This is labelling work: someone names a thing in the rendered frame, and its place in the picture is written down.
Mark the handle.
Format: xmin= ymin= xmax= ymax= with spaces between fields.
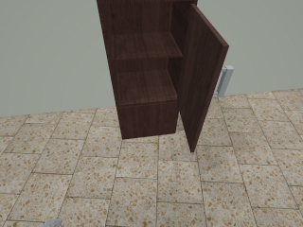
xmin=213 ymin=65 xmax=234 ymax=97

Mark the cupboard door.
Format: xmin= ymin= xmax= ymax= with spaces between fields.
xmin=176 ymin=4 xmax=229 ymax=153

